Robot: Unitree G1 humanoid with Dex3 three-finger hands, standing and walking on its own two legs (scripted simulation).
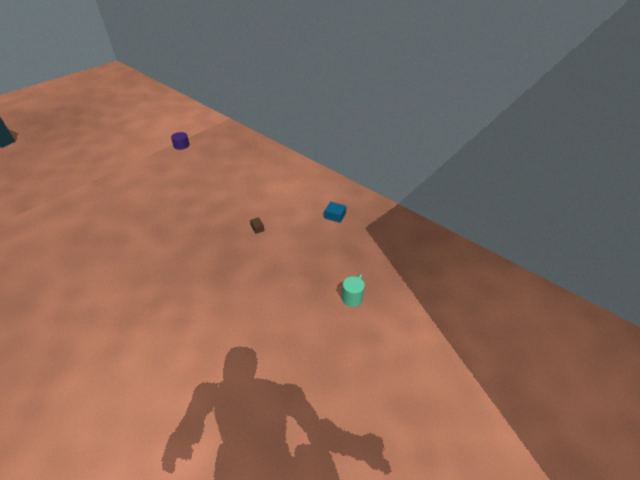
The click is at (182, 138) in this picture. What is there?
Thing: low tin
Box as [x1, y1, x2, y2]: [171, 132, 189, 149]
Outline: 171,136 175,148 181,149 188,146 189,144 185,133 178,132 174,133
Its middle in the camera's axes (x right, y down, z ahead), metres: -0.83 -0.64 +2.34
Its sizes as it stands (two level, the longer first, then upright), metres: 0.095 0.095 0.064
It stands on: the floor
